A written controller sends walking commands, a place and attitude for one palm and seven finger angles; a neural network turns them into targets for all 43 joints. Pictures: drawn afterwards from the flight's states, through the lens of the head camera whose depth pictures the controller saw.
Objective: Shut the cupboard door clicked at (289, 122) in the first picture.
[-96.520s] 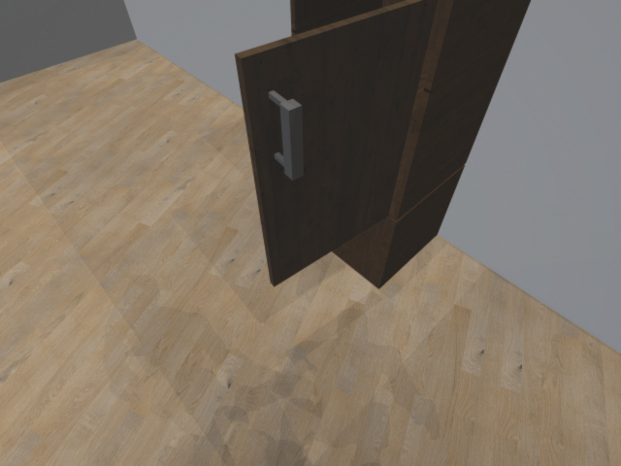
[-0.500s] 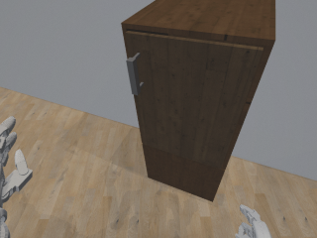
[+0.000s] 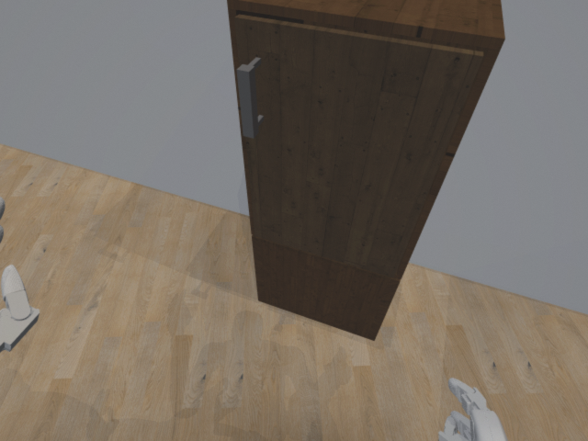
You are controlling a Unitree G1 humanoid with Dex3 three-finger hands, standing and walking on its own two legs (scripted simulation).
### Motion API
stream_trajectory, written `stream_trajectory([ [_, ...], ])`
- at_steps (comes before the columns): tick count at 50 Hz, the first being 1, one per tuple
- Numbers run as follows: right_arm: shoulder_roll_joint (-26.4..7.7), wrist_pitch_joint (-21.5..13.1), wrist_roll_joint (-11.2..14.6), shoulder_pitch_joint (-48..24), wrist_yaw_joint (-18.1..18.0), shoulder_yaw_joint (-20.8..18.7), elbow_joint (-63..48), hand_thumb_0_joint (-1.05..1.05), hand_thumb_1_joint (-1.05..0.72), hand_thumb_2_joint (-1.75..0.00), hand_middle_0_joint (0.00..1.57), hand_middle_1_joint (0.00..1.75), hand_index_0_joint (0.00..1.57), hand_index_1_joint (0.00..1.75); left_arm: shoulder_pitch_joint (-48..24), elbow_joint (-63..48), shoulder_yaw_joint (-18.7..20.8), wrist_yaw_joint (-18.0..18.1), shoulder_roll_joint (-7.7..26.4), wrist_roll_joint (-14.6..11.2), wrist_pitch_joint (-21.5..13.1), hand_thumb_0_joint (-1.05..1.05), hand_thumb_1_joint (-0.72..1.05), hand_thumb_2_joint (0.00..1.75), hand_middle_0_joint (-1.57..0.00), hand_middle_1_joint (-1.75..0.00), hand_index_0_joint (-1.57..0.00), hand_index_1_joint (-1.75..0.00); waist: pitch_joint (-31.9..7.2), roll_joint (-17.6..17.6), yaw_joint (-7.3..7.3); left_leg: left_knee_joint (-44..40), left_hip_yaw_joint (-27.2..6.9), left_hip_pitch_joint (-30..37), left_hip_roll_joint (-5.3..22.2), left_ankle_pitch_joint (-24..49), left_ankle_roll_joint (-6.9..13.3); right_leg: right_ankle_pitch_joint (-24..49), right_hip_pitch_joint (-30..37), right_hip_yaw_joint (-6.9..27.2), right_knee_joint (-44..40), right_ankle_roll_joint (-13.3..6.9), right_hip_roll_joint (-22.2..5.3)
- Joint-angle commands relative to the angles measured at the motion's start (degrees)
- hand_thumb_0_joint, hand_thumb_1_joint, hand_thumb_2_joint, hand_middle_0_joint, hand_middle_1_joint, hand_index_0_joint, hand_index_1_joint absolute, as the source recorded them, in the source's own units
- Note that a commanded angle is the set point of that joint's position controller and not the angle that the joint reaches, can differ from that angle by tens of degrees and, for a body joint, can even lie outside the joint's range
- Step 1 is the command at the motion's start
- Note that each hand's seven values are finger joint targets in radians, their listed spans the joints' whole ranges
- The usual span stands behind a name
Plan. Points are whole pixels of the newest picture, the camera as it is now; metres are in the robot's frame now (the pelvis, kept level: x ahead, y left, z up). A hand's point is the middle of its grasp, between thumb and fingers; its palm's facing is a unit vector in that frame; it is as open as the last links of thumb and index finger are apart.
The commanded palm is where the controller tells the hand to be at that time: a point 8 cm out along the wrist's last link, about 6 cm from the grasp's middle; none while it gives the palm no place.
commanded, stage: step back with the hand held close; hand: left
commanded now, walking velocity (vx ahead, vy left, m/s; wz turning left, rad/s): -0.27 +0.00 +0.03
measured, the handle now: (253, 98) +0.68 +0.13 +0.13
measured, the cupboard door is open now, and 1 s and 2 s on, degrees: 0 0 0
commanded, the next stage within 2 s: stop stepping back and stand still in 0.62 s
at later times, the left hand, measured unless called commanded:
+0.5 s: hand out of the picture +0.10 +0.28 +0.19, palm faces +0.50 -0.72 -0.47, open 7.4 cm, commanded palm +0.02 +0.30 +0.19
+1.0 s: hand out of the picture +0.00 +0.24 +0.18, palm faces +0.34 -0.80 -0.49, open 7.4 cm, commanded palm -0.07 +0.28 +0.19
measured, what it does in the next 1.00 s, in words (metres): walks backwards: right foot, then left foot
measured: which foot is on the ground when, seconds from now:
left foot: down 0.00-0.66, up 0.68-0.78, down 0.80-1.00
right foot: down 0.00-0.38, up 0.40-0.62, down 0.64-1.00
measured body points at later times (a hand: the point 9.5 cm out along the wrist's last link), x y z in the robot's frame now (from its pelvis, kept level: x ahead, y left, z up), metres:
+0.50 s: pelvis -0.09 -0.01 -0.01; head -0.07 +0.02 +0.44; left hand +0.06 +0.31 +0.21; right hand +0.08 -0.24 -0.08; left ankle +0.06 +0.08 -0.72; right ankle -0.09 -0.15 -0.68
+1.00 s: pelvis -0.22 -0.02 +0.01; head -0.23 +0.00 +0.46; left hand -0.02 +0.28 +0.20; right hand -0.09 -0.28 -0.06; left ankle -0.11 +0.07 -0.72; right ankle -0.23 -0.13 -0.72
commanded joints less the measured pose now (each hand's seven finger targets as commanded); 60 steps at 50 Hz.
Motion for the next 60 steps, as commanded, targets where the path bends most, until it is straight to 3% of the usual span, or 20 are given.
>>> stream_trajectory([
  [1,-8.38,-4.85,-0.58,-5.38,-1.17,-2.93,-8.93,0.00,-0.90,-0.90,0.20,0.30,0.20,0.30,-7.99,-17.30,8.11,1.54,11.61,1.29,-5.76,0.00,0.90,0.90,-0.20,-0.30,-0.20,-0.30,-3.13,8.25,-0.38,-22.01,-13.44,-27.52,11.13,-28.23,2.61,-0.29,25.13,3.75,8.43,-0.21,2.55],
  [6,-7.51,-6.70,-0.61,-4.31,-0.70,-3.13,-8.20,0.00,-0.90,-0.90,0.20,0.30,0.20,0.30,-6.47,-16.32,9.83,1.36,11.81,1.55,-7.38,0.00,0.90,0.90,-0.20,-0.30,-0.20,-0.30,-3.55,7.31,-0.31,-17.21,-12.55,-28.28,10.22,-26.70,2.28,3.92,25.61,6.28,9.48,-1.05,3.11],
  [11,-5.86,-6.33,-1.23,-3.35,0.96,-3.14,-5.67,0.00,-0.90,-0.90,0.20,0.30,0.20,0.30,-6.11,-13.17,7.60,1.49,11.07,0.18,-7.23,0.00,0.90,0.90,-0.20,-0.30,-0.20,-0.30,0.32,-7.22,-1.21,3.80,-6.93,-8.55,1.83,-17.20,-3.39,-19.92,-4.24,23.92,-15.27,-7.84,-9.36],
  [16,-6.03,-5.10,-0.63,-4.11,0.89,-2.80,-5.36,0.00,-0.90,-0.90,0.20,0.30,0.20,0.30,-6.00,-13.81,7.48,2.18,12.40,-0.53,-6.90,0.00,0.90,0.90,-0.20,-0.30,-0.20,-0.30,-2.38,-4.92,-1.92,-4.22,-9.61,-2.06,3.06,-14.75,-2.07,-20.30,-8.23,13.37,-11.90,-4.50,-4.86],
  [20,-6.55,-6.36,-1.33,-6.12,-0.32,-3.64,-6.79,0.00,-0.90,-0.90,0.20,0.30,0.20,0.30,-4.44,-19.37,12.18,2.23,14.14,-0.11,-7.78,0.00,0.90,0.90,-0.20,-0.30,-0.20,-0.30,-8.20,16.56,-0.03,-29.00,-26.20,-22.73,20.23,-27.01,5.00,-11.73,14.42,2.49,27.29,-0.08,7.51],
  [23,-6.36,-8.93,-1.32,-6.10,0.59,-5.34,-5.13,0.00,-0.90,-0.90,0.20,0.30,0.20,0.30,-3.05,-22.69,13.22,1.95,14.75,-1.53,-8.34,0.00,0.90,0.90,-0.20,-0.30,-0.20,-0.30,-13.38,9.15,0.46,-22.61,-18.02,-4.17,19.27,-10.83,2.98,-18.34,4.64,3.42,29.37,-0.66,6.65],
  [28,-5.40,-9.58,-1.44,-6.45,1.27,-3.10,-2.83,0.00,-0.90,-0.90,0.20,0.30,0.20,0.30,-0.66,-17.33,8.51,1.22,10.24,-3.54,-6.27,0.00,0.90,0.90,-0.20,-0.30,-0.20,-0.30,-7.53,14.65,-0.43,-27.75,-12.37,-4.59,17.62,-15.76,-1.74,-21.73,10.17,-1.41,4.81,-1.99,6.86],
  [31,-4.72,-9.45,-1.53,-5.84,1.71,-3.10,-0.66,0.00,-0.90,-0.90,0.20,0.30,0.20,0.30,-7.32,-17.54,5.70,0.70,9.97,-2.67,-7.37,0.00,0.90,0.90,-0.20,-0.30,-0.20,-0.30,-7.32,5.24,-0.63,-15.01,-6.37,5.99,11.88,-5.85,-6.11,-15.00,4.71,5.54,-18.00,-4.47,0.62],
  [32,-3.81,-8.83,-1.31,-5.76,1.69,-2.99,-0.19,0.00,-0.90,-0.90,0.20,0.30,0.20,0.30,-9.08,-16.92,6.05,1.00,12.01,-2.25,-7.41,0.00,0.90,0.90,-0.20,-0.30,-0.20,-0.30,-7.58,-4.88,-0.89,-2.72,-3.10,8.75,7.48,-2.79,-7.98,-11.63,-2.00,17.25,-21.08,-8.08,-7.22],
  [33,-3.59,-8.79,-1.20,-7.33,1.19,-2.61,0.41,0.00,-0.90,-0.90,0.20,0.30,0.20,0.30,-12.79,-17.76,6.58,1.64,14.92,-1.64,-7.66,0.00,0.90,0.90,-0.20,-0.30,-0.20,-0.30,-7.08,-10.98,-0.45,7.22,-2.09,9.56,4.13,-3.64,-8.45,-3.33,-7.35,20.54,-22.38,-10.03,-15.10],
  [36,-3.33,-8.54,-0.31,-10.49,-0.31,-2.26,-2.46,0.00,-0.90,-0.90,0.20,0.30,0.20,0.30,-12.10,-17.67,6.89,1.18,15.37,-0.57,-6.20,0.00,0.90,0.90,-0.20,-0.30,-0.20,-0.30,-10.00,-13.33,0.04,7.84,-3.50,-1.44,1.73,-1.95,-6.40,44.45,10.01,11.99,-6.28,-6.98,-12.24],
  [38,-3.53,-6.73,-0.17,-7.38,-1.08,-1.42,-2.66,0.00,-0.90,-0.90,0.20,0.30,0.20,0.30,-7.22,-16.86,7.82,0.85,14.68,-1.16,-4.21,0.00,0.90,0.90,-0.20,-0.30,-0.20,-0.30,-11.33,-2.45,-1.57,-2.93,-1.04,5.95,0.66,13.52,-5.37,42.42,11.21,4.90,0.84,-3.91,-7.04],
  [40,-5.44,-6.78,-0.21,-6.02,-0.70,-2.09,-3.55,0.00,-0.90,-0.90,0.20,0.30,0.20,0.30,-2.99,-16.30,7.70,0.48,12.90,-1.78,-2.91,0.00,0.90,0.90,-0.20,-0.30,-0.20,-0.30,-14.22,11.30,-0.79,-10.49,-9.86,16.92,9.04,40.03,-1.41,15.07,5.44,1.01,6.91,-0.07,1.75],
  [42,-5.85,-6.95,0.01,-4.54,0.55,-2.15,-4.35,0.00,-0.90,-0.90,0.20,0.30,0.20,0.30,-1.12,-13.42,7.16,0.25,11.77,-2.13,-2.83,0.00,0.90,0.90,-0.20,-0.30,-0.20,-0.30,-10.71,9.11,-0.49,-15.46,-13.29,13.79,13.82,27.82,0.55,-17.30,4.18,3.02,2.84,-0.63,4.32],
  [45,-5.06,-5.94,-0.64,-6.55,0.10,-1.36,-5.66,0.00,-0.90,-0.90,0.20,0.30,0.20,0.30,4.72,-13.44,10.09,0.49,12.73,-2.67,-1.60,0.00,0.90,0.90,-0.20,-0.30,-0.20,-0.30,-5.37,8.98,-0.88,-25.35,-14.53,-4.19,11.75,-14.11,-1.45,-11.74,15.09,0.17,-5.27,-1.87,3.97],
  [47,-5.36,-5.10,-0.79,-5.96,-0.04,-1.80,-6.46,0.00,-0.90,-0.90,0.20,0.30,0.20,0.30,3.97,-13.68,9.92,0.84,12.57,-2.25,-1.66,0.00,0.90,0.90,-0.20,-0.30,-0.20,-0.30,-3.57,6.83,-1.75,-21.59,-8.50,-9.54,6.51,-21.48,-4.18,-14.41,16.96,0.75,-9.09,-3.65,2.63],
  [51,-5.32,-3.90,-1.42,-6.01,0.13,-2.96,-4.41,0.00,-0.90,-0.90,0.20,0.30,0.20,0.30,1.92,-15.93,8.04,1.72,13.15,-1.12,-2.11,0.00,0.90,0.90,-0.20,-0.30,-0.20,-0.30,0.81,-12.49,-0.94,18.21,-5.19,-6.17,1.06,-7.27,-5.67,-36.18,-3.79,27.57,-26.67,-14.42,-16.84],
  [53,-5.92,-5.21,-2.05,-4.55,0.28,-2.61,-3.13,0.00,-0.90,-0.90,0.20,0.30,0.20,0.30,-3.31,-16.22,7.21,2.09,13.03,-0.31,-3.48,0.00,0.90,0.90,-0.20,-0.30,-0.20,-0.30,-0.14,-7.68,-1.81,18.14,-6.06,-9.07,3.64,-6.22,-4.64,-25.01,1.24,21.61,-22.46,-13.28,-15.57],
  [58,-6.14,-7.57,-2.20,-3.19,-1.82,-2.79,-1.01,0.00,-0.90,-0.90,0.20,0.30,0.20,0.30,-12.66,-12.57,3.17,3.36,10.68,1.10,-3.87,0.00,0.90,0.90,-0.20,-0.30,-0.20,-0.30,-0.46,0.47,-2.31,-6.25,-0.08,9.85,1.22,-8.70,-2.95,-30.57,-5.43,7.14,-11.82,-7.49,-6.20],
  [60,-8.57,-8.32,-1.90,-3.17,-2.25,-3.39,-1.94,0.00,-0.90,-0.90,0.20,0.30,0.20,0.30,-12.98,-16.02,3.91,3.37,10.76,0.83,-4.47,0.00,0.90,0.90,-0.20,-0.30,-0.20,-0.30,0.63,16.43,-2.35,-20.42,-21.09,10.57,12.40,-20.90,2.01,-21.95,-8.40,1.80,7.21,-3.36,1.86],
])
